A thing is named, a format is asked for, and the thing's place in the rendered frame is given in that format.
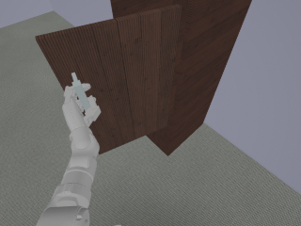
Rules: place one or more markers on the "cupboard door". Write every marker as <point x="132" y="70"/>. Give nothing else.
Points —
<point x="129" y="63"/>

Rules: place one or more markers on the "handle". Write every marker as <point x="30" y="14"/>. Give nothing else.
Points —
<point x="80" y="92"/>

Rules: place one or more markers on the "robot left forearm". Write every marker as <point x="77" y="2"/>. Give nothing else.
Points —
<point x="75" y="186"/>

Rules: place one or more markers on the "left robot hand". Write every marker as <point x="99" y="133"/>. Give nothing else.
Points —
<point x="73" y="109"/>

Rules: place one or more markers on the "left robot upper arm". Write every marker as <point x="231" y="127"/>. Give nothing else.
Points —
<point x="65" y="216"/>

